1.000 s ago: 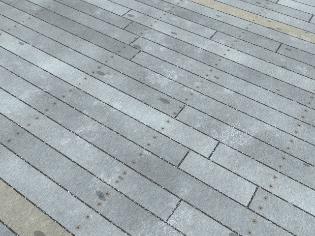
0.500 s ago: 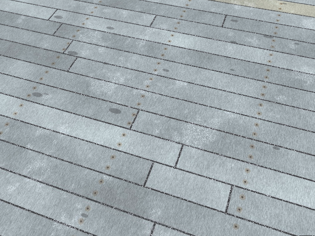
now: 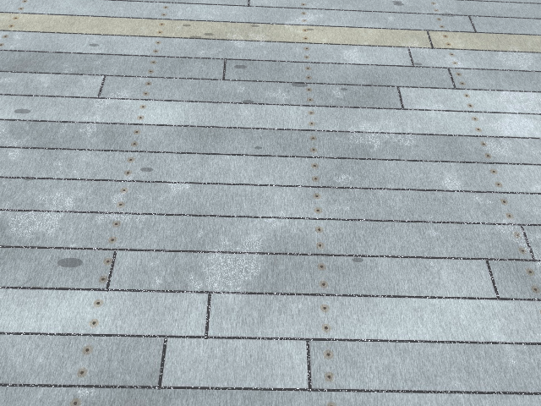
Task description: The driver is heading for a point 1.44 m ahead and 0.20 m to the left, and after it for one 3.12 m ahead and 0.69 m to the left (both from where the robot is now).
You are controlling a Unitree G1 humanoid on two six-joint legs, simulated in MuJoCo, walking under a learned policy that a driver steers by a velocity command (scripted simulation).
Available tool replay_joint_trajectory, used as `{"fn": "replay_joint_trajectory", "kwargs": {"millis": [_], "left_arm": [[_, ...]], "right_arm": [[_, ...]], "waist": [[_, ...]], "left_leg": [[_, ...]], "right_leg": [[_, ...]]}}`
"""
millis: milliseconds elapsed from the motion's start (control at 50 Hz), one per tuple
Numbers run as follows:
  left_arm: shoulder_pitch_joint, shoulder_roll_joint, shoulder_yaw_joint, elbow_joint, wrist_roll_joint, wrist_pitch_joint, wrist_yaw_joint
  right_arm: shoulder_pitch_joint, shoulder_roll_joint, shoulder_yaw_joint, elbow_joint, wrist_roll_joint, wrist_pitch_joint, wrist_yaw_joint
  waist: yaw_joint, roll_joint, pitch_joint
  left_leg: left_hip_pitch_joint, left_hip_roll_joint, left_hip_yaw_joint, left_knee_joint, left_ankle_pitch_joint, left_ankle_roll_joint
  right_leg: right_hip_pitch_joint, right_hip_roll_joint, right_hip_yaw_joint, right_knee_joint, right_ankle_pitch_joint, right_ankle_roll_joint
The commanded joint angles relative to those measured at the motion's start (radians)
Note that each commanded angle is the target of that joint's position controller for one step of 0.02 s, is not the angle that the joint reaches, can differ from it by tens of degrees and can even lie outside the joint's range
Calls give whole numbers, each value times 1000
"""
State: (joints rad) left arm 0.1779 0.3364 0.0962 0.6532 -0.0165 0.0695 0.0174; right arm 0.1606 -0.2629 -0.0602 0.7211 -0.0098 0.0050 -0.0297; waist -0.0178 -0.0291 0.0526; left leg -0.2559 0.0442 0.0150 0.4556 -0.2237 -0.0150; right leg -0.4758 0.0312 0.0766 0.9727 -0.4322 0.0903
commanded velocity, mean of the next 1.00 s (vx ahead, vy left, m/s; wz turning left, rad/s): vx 0.21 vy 0.00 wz -0.08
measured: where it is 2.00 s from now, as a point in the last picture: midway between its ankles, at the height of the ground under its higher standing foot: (275, 264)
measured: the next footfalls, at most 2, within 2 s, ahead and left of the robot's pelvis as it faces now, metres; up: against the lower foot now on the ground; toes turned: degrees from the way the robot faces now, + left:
right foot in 0.12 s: +0.03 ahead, -0.14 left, +0.00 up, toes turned +0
right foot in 1.12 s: +0.46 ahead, -0.13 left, +0.00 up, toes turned -3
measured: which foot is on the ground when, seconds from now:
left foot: down 0.00-1.00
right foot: up 0.00-0.10, down 0.12-0.64, up 0.66-1.00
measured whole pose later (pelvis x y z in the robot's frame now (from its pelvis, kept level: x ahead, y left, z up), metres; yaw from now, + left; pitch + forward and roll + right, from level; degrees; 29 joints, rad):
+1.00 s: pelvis +0.20 +0.00 +0.00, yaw -2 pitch +2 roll +0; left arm 0.04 0.26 0.05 0.68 -0.02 -0.07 -0.04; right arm 0.44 -0.25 -0.02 0.93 0.01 -0.07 0.00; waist -0.10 -0.04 0.04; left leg 0.12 -0.03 0.03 0.16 -0.31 0.04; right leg -0.63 -0.06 -0.01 0.59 0.04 0.00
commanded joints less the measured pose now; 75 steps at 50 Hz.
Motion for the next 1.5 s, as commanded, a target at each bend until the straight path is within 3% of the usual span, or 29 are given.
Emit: {"fn": "replay_joint_trajectory", "kwargs": {"millis": [20,80,120,140,160,200,260,380,460,540,580,620,640,660,680,720,800,920,1020,1060,1100,1120,1140,1160,1180,1220,1320,1420,1500], "left_arm": [[-51,30,-5,-97,5,-18,-6],[0,38,-1,-71,5,-18,-13],[32,60,1,-57,14,-20,-12],[55,124,8,-68,22,-19,0],[-11,110,-5,-64,44,-25,-5],[-66,25,-28,-62,49,-51,-14],[-66,46,-27,-37,34,-65,-12],[-32,34,-34,-2,31,-60,-9],[46,109,-8,26,14,-51,-1],[71,89,-7,44,0,-90,1],[-4,93,-6,31,-12,-91,-6],[-39,54,-15,25,-5,-88,-10],[-60,-13,-35,8,10,-94,-14],[-67,-18,-37,-44,1,-113,-9],[-51,54,-17,-31,-20,-130,-5],[-10,61,-15,6,-18,-153,-16],[-38,27,-12,10,2,-146,-33],[-217,-34,-41,-52,-2,-155,-53],[-305,-15,-42,-88,-11,-168,-76],[-255,23,-28,-78,-6,-171,-76],[-16,89,7,-9,-6,-163,-60],[170,131,22,36,3,-155,-46],[253,226,39,63,18,-155,-46],[260,125,16,74,10,-153,-45],[161,86,0,72,2,-153,-41],[35,38,-17,67,10,-159,-45],[7,44,-16,110,14,-190,-49],[90,86,-9,150,6,-180,-28],[180,111,-6,199,-9,-163,-23]], "right_arm": [[-19,-199,-51,-51,10,-3,6],[-24,-200,-45,-32,31,-1,16],[32,-158,-26,1,34,-11,19],[52,-99,-4,-6,-11,-22,27],[32,-65,9,-26,-17,-28,24],[-26,-127,-4,-13,-9,-23,18],[-10,-134,0,11,-14,-18,15],[16,-124,4,80,-7,-22,17],[-27,-119,1,70,20,-38,9],[-45,-124,-4,51,41,-87,37],[31,-118,-4,91,43,-101,52],[199,-126,-16,176,26,-100,56],[303,-178,-30,195,22,-99,49],[357,-303,-57,190,18,-103,54],[307,-232,-35,168,10,-111,52],[234,-167,-15,134,13,-119,46],[221,-118,9,134,9,-107,46],[278,-155,6,156,14,-88,22],[313,-178,-5,183,27,-77,19],[298,-197,-15,181,26,-70,15],[273,-207,-19,173,18,-53,10],[269,-183,-8,152,6,-52,6],[416,-23,38,129,1,-71,22],[374,-104,21,153,30,-100,32],[236,-179,-3,101,61,-115,37],[136,-158,-3,78,42,-122,29],[168,-89,4,74,20,-73,20],[-45,-68,18,8,10,-91,33],[-163,-77,21,-34,26,-98,52]], "waist": [[-21,237,-143],[5,229,-132],[17,164,-138],[-8,-34,-201],[-33,-209,-177],[-6,-138,-129],[-8,-122,-103],[6,-5,-74],[60,-114,35],[54,-129,55],[-5,-98,14],[-79,-48,-48],[-111,98,-71],[-117,359,-72],[-98,237,-26],[-60,133,21],[-37,117,18],[-81,108,55],[-67,117,88],[-16,136,28],[120,151,-142],[193,113,-277],[109,-172,-457],[149,-163,-493],[132,-126,-266],[63,18,-88],[-23,-37,-26],[49,9,16],[94,-7,28]], "left_leg": [[159,215,-155,-86,470,232],[134,209,-155,-46,427,213],[23,166,-120,-3,286,115],[-87,88,-36,148,35,27],[-112,28,-9,127,-236,-26],[-70,30,-27,119,-165,-51],[32,41,-45,-11,113,-54],[61,20,-13,-28,64,-41],[-159,-41,51,177,-193,-7],[-292,32,-35,279,-296,82],[-105,13,4,116,-149,107],[230,-43,36,25,31,86],[343,98,-166,-76,-90,123],[416,317,-595,-251,-281,270],[387,360,-690,-289,-390,317],[380,276,-492,-266,-245,245],[326,185,-268,-314,85,198],[230,123,-82,-348,314,178],[315,198,-84,-318,372,183],[381,210,-70,-219,657,163],[360,169,-26,72,952,129],[134,141,-28,334,738,103],[-279,-64,-33,755,-30,35],[-400,-90,-174,888,-337,46],[-490,-26,-148,916,-277,60],[-426,62,-100,799,-114,61],[-326,125,-88,632,-7,14],[-336,91,-40,251,300,-5],[-339,56,-35,111,341,7]], "right_leg": [[59,-14,-62,-183,-3,-5],[193,-2,-99,-447,141,-44],[405,-37,-43,-654,383,-102],[545,-222,167,-631,662,-154],[410,-325,246,-606,670,-291],[357,-243,187,-622,494,-280],[314,-166,126,-602,407,-194],[299,-108,83,-601,260,-168],[279,-228,308,-762,-313,-280],[354,-327,399,-789,-189,-329],[281,-266,274,-758,-71,-288],[103,-160,123,-619,27,-226],[-16,-68,9,-375,41,-160],[-223,40,-85,-77,-90,-104],[-317,-8,11,99,-154,-112],[-364,-82,22,146,33,-142],[-313,-125,-38,46,240,-117],[-189,-82,-119,-321,474,-77],[-150,-63,-103,-455,481,-124],[-64,-28,-120,-466,415,-160],[254,25,-162,-482,402,-217],[596,-100,-27,-422,399,-270],[984,-388,495,-479,175,-453],[958,-423,720,-657,-1,-466],[788,-378,550,-696,-19,-398],[470,-295,311,-759,190,-342],[227,-237,109,-872,376,-357],[250,-179,-13,-880,439,-312],[378,-227,-1,-844,402,-296]]}}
